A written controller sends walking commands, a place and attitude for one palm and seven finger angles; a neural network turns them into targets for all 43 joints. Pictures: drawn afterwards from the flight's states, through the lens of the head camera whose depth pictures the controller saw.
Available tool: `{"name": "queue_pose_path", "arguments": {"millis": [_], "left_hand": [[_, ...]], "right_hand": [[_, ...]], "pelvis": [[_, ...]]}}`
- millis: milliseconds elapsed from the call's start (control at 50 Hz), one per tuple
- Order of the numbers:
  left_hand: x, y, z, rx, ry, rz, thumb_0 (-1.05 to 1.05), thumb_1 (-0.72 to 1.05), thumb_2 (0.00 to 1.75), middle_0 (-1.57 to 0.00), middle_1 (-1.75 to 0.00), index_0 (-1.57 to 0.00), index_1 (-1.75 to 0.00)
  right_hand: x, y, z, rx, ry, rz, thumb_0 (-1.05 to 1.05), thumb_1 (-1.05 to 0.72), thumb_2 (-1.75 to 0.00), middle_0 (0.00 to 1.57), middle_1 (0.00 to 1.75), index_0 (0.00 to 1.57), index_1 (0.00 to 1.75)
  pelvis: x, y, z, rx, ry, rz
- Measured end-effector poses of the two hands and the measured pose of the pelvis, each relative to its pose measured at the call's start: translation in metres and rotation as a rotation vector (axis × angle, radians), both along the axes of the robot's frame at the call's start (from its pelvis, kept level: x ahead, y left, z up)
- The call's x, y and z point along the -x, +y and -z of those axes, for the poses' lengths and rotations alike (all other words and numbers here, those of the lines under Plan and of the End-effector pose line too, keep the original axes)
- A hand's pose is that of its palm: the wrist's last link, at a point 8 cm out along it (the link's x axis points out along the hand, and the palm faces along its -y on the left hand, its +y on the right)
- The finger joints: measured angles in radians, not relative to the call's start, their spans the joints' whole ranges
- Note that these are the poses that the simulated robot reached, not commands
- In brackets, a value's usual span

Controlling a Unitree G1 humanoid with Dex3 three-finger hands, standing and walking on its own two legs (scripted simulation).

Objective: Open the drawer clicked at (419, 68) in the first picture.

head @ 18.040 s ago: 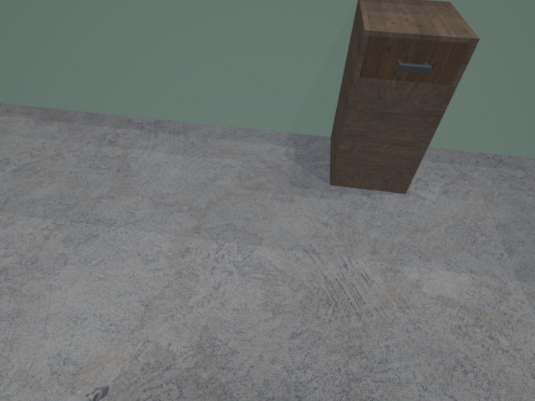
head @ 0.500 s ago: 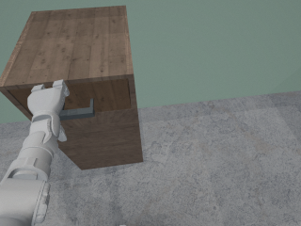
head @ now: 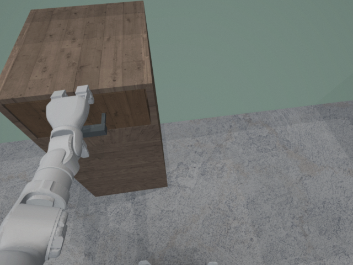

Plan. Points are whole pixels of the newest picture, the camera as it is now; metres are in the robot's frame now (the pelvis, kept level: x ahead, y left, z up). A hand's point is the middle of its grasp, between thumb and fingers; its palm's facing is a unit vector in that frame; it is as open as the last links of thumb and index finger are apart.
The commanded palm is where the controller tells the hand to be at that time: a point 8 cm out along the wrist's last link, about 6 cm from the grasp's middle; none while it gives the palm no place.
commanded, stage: move the hooked fingers above the handle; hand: left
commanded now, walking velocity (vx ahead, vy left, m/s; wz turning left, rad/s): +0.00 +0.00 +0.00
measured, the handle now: (85, 125) +0.50 +0.25 -0.04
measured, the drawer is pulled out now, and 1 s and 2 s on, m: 0.00 0.00 0.00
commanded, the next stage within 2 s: lower the fingers behind the handle in 0.52 s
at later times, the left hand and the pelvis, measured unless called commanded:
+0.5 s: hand (86, 120) +0.46 +0.22 +0.03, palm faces +0.11 -0.03 -0.99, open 13.8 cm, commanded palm +0.43 +0.26 +0.08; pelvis +0.00 +0.00 -0.01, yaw +1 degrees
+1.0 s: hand (74, 137) +0.43 +0.26 +0.00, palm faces +0.01 -0.09 -1.00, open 13.8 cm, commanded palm +0.42 +0.26 +0.05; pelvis +0.00 +0.01 -0.02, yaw +1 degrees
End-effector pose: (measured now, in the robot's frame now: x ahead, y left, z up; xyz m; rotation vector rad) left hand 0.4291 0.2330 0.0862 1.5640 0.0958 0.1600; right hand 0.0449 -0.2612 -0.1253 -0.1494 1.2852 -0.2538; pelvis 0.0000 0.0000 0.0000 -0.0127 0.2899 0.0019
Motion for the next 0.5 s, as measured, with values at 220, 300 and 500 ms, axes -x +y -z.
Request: {"name": "queue_pose_path", "arguments": {"millis": [220,300,500], "left_hand": [[0.026,0.031,0.004,0.029,0.224,0.051,0.00,-0.49,0.31,-0.33,-1.21,-0.32,-1.21],[0.021,-0.002,0.008,0.077,0.151,0.220,0.00,-0.49,0.30,-0.32,-1.21,-0.32,-1.20],[-0.003,-0.013,0.002,0.018,-0.073,0.123,0.00,-0.49,0.31,-0.41,-1.28,-0.32,-1.22]], "right_hand": [[-0.002,-0.010,-0.015,0.063,0.003,-0.041,0.01,-0.91,-0.90,0.21,0.30,0.20,0.30],[-0.006,-0.019,-0.015,0.098,0.008,-0.056,0.01,-0.91,-0.90,0.20,0.30,0.20,0.30],[-0.004,-0.008,0.000,0.036,-0.006,-0.028,0.01,-0.91,-0.90,0.20,0.30,0.20,0.30]], "pelvis": [[-0.004,-0.005,-0.008,0.008,-0.048,-0.049],[-0.002,-0.001,-0.003,0.011,-0.031,-0.056],[0.002,0.002,0.006,0.008,0.025,-0.017]]}}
